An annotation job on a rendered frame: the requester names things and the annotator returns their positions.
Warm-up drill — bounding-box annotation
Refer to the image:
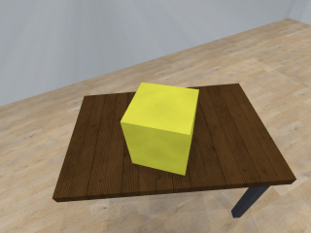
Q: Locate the carton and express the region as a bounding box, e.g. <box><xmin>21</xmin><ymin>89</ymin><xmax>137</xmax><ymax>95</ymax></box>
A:
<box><xmin>121</xmin><ymin>83</ymin><xmax>199</xmax><ymax>176</ymax></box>

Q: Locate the table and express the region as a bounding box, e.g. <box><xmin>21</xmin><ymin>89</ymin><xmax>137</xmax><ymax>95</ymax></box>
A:
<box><xmin>52</xmin><ymin>83</ymin><xmax>296</xmax><ymax>218</ymax></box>

